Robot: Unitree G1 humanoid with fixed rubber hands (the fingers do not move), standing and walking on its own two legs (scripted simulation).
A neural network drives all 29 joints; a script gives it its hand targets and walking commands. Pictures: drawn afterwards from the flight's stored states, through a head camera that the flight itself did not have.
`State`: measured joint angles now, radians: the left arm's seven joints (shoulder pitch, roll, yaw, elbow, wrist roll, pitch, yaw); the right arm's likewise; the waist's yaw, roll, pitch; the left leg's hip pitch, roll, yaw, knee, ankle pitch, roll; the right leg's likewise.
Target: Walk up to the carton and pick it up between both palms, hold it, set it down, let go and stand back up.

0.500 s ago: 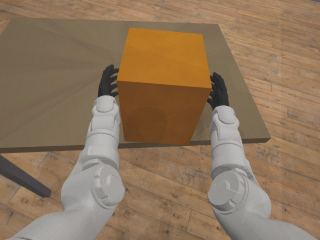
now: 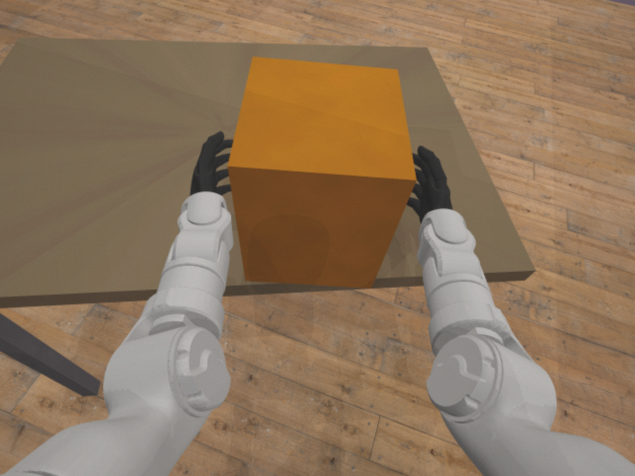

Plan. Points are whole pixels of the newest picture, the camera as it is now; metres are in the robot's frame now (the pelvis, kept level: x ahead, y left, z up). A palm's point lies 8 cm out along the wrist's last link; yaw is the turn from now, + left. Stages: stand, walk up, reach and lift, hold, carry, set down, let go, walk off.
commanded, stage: set down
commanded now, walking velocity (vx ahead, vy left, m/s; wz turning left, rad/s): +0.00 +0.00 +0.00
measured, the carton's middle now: (316, 181) +0.51 +0.04 +0.05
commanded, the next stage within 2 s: none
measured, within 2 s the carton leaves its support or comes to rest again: neither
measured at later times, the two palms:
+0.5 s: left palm (194, 163) +0.47 +0.20 +0.10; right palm (458, 168) +0.49 -0.15 +0.11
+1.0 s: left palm (178, 105) +0.47 +0.20 +0.19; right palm (492, 122) +0.49 -0.16 +0.19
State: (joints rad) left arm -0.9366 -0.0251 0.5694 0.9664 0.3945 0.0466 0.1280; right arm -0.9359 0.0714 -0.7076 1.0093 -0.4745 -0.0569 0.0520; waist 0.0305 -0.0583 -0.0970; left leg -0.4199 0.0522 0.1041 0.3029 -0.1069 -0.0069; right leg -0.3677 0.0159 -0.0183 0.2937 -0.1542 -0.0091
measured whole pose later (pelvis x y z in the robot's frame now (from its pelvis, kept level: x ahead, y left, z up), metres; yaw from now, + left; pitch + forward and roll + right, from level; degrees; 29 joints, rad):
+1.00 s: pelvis -0.01 -0.02 -0.01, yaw +1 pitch +22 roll -1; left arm -1.31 0.34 -0.02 1.25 -0.29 0.20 0.13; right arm -1.31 -0.32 0.02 1.26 0.33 0.17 -0.08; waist 0.02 -0.02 -0.27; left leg -0.69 0.08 0.05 0.42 -0.11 -0.04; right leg -0.62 0.04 -0.07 0.40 -0.17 -0.04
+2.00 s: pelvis -0.03 -0.02 +0.00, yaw +2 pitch +12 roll -1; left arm -0.84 0.26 0.09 0.76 -0.19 0.31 0.10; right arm -0.89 -0.30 0.03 0.88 0.36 0.21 -0.10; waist 0.03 -0.02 -0.14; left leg -0.47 0.08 0.06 0.36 -0.09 -0.03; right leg -0.42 0.04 -0.06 0.37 -0.16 -0.04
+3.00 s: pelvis -0.01 -0.02 +0.00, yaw +2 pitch +1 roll +0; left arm -0.03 0.16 0.04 0.41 -0.12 -0.01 0.04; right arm -0.08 -0.18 0.05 0.51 0.21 -0.14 -0.06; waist 0.01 -0.03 -0.01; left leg -0.20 0.05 0.06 0.30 -0.12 -0.03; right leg -0.16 0.02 -0.05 0.34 -0.21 -0.03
